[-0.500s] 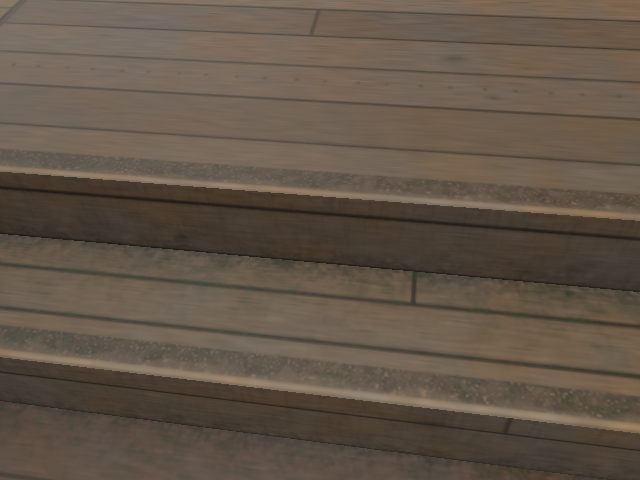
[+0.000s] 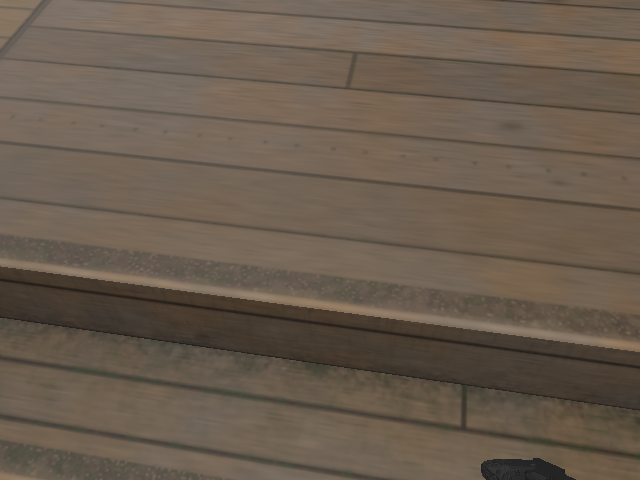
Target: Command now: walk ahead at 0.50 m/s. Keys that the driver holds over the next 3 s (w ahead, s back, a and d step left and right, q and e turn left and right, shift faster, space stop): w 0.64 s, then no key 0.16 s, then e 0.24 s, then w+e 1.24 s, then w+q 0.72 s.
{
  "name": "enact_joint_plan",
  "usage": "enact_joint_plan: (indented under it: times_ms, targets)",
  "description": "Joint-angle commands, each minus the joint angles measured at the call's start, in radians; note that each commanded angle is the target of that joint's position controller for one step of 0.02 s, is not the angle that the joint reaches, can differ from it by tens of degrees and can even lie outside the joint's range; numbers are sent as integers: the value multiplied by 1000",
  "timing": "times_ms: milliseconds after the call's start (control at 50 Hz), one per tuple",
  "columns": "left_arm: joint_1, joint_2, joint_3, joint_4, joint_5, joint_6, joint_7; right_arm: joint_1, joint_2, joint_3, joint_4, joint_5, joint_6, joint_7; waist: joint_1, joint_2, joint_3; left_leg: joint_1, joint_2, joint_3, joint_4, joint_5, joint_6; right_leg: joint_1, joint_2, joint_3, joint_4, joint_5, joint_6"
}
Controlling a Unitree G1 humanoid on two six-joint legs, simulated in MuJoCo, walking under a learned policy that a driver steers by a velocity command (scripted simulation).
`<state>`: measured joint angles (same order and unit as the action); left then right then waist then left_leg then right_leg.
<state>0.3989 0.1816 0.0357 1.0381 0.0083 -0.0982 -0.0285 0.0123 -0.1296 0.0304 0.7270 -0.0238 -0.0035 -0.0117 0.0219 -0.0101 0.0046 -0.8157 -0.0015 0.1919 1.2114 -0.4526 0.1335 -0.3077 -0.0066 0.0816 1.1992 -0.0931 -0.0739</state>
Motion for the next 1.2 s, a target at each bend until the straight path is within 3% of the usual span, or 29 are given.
enact_joint_plan:
  times_ms: [20, 40, 80, 120, 160, 220, 300, 340, 400, 460, 480, 500, 520, 540, 560, 600, 660, 760, 780, 820, 840, 880, 920, 940, 960, 980, 1020, 1080, 1200]
  targets:
    - [-114, -30, 5, -232, 55, 2, 14, 174, -143, -81, 162, 3, -10, 3, -11, -36, -47, 379, 292, -850, -848, -377, 68, -533, 21, 40, 801, 57, -30]
    - [-131, 4, -15, -186, 21, 21, -36, 242, -82, -45, 198, -42, -43, 58, -115, -19, 132, 320, 231, -724, -819, -91, 99, -700, 126, 296, 904, 122, -139]
    - [-42, -29, -28, -195, -4, 24, -64, 264, 7, -18, 304, -96, -53, 95, 11, -38, 39, 362, 221, -572, -813, 226, 23, -833, 113, 336, 928, 244, -256]
    - [-53, 16, -24, -210, 9, 28, -62, 240, -41, -33, 325, -74, -84, 99, 67, -18, -14, 422, 155, -320, -837, 243, -8, -907, 82, 223, 798, 199, -248]
    - [-112, 28, -29, -205, -8, 38, -74, 293, -48, -19, 332, -103, -93, 82, 64, 140, -61, 396, 110, -248, -891, 256, 12, -951, 77, 74, 1059, 125, -205]
    - [-282, -39, -85, -266, 4, 43, -61, 460, -47, 7, 403, -144, -78, 84, 41, 16, 20, 515, 160, -324, -901, 101, -23, -1295, 70, 113, 1201, 87, -238]
    - [-594, 60, -73, -392, -12, 78, -44, 563, -105, 10, 392, -119, -91, 110, -55, 118, -37, 436, 162, -227, -1069, 241, -2, -1085, -35, -173, 800, 101, -135]
    - [-644, 11, -94, -402, 17, 111, -35, 721, -108, 23, 431, -101, -88, 127, -94, 139, -44, 667, 227, -298, -1057, 486, 47, -1183, -61, -199, 693, 5, -111]
    - [-627, 54, -84, -432, 25, 156, -72, 541, -218, 14, 361, -45, -124, 149, 40, 200, -137, 484, 269, -197, -1045, 1628, 160, -587, 45, -329, 347, -155, -96]
    - [-490, 46, -76, -431, 35, 151, -69, 561, -346, -53, 394, 10, -124, 150, 86, 258, -165, 1016, 324, -181, -836, 2070, 158, -588, 122, -316, -134, -331, -50]
    - [-339, 74, -61, -380, 27, 148, -53, 556, -364, -70, 392, -32, -114, 160, 113, 252, -262, 927, 315, -161, -699, 2285, 137, -364, 124, -244, -99, -220, -89]
    - [-115, 128, -44, -277, 12, 149, -39, 586, -281, -63, 373, -92, -116, 168, 125, 81, -436, 612, 266, -235, -479, 2155, 85, 60, 55, 10, -122, 15, -200]
    - [139, 187, -23, -172, 33, 156, -26, 517, -230, -53, 335, -96, -98, 194, 219, -116, -484, 308, 129, -302, -182, 1519, 56, 312, -64, 377, -466, -65, -309]
    - [249, 211, -5, -149, 86, 151, -26, 415, -167, -67, 357, -42, -74, 206, 276, -275, -302, -12, -123, -379, 497, 558, 17, 199, -208, 778, -777, -191, -422]
    - [199, 207, -1, -92, 79, 109, -25, 387, -137, -67, 333, -1, -76, 180, 197, -113, -183, -275, -142, -533, 841, 541, 64, 164, -227, 771, -774, -319, -328]
    - [-30, 25, -31, -17, 55, 59, -48, 256, -99, -53, 234, -28, -75, 112, 40, 45, -89, -449, -131, -536, 925, 453, 139, 64, -199, 485, -732, -155, -274]
    - [-151, -134, -80, 36, 64, 29, -58, 259, 2, -3, 171, -31, -39, 73, -110, 50, -37, -531, -33, -413, 886, 310, 164, -54, -112, 95, -806, -66, -149]
    - [2, -2, -56, 54, 132, -4, -18, -73, -27, 33, 6, 29, -66, 57, -53, -20, -60, -563, 44, -229, 861, 47, 113, -67, -113, -9, -922, 114, -97]
    - [67, 42, -55, 68, 127, -7, -28, -188, -84, 32, -57, 16, -57, 43, -23, 49, -100, -551, 78, -205, 567, 173, 83, -9, -115, 6, -939, 123, -83]
    - [70, 93, -38, 20, 82, -5, -70, -376, -73, 52, -127, -9, 5, 59, -2, -59, -99, -110, 91, -125, 245, 126, 33, -273, -159, -1, -1158, 219, -117]
    - [79, 122, -31, -3, 28, -34, -79, -313, -43, 48, -111, -14, 12, 80, -54, -168, -100, 72, 27, -44, 260, 120, -20, -297, -168, -17, -1114, 616, -151]
    - [106, 193, -13, -26, -4, -73, -84, -181, -108, 30, -32, -20, 8, 88, -88, -112, -125, 48, -30, -15, 5, 205, -29, 49, -190, -37, -960, 1176, -123]
    - [141, 204, 17, -41, 14, -69, -99, -7, -176, 7, 38, -26, -1, 63, -95, -89, -372, 350, 25, -219, -30, 568, 111, 104, -198, -19, -731, 1409, -27]
    - [153, 138, 14, -87, 35, -69, -93, 103, -209, -7, 49, -14, -4, 36, -101, 52, -510, 620, 110, -479, -210, 504, 186, -134, -114, 9, -550, 1108, -17]
    - [82, 52, 0, -130, 50, -47, -85, 276, -266, -38, 81, -47, -2, 7, -189, 246, -555, 771, 263, -782, -502, 353, 254, -326, 17, 36, -247, 292, -13]
    - [36, 79, 25, -98, 18, -18, -82, 286, -307, -65, 77, -69, -26, 9, -233, 323, -461, 545, 368, -1062, -733, 44, 304, -426, 97, 139, 460, -111, 27]
    - [44, 33, 18, -94, 14, -1, -50, 72, -244, -60, 136, -20, -104, 1, -72, 94, -195, 304, 301, -710, -717, -219, 139, -570, 10, 132, 602, -85, 30]
    - [-6, -33, -21, -79, 51, 33, -24, -57, -42, -18, 177, 7, -123, -5, 30, -21, -154, 230, 261, -493, -758, -96, 82, -565, -63, 102, 489, -193, 31]
    - [-249, 85, 7, -156, 32, 16, -51, 83, -178, -76, 191, -22, -138, -16, -24, 72, -139, 397, 283, -224, -998, -64, 69, -562, -66, -48, 201, -267, 65]
